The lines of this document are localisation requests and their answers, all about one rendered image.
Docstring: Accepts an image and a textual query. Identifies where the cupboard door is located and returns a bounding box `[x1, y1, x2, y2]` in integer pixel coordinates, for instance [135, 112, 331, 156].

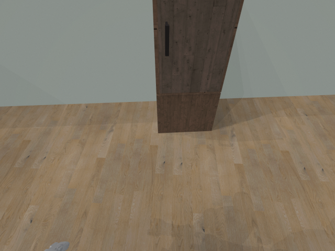
[157, 0, 241, 93]

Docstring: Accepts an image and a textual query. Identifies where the handle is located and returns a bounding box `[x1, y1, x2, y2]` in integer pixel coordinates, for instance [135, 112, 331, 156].
[165, 21, 169, 56]

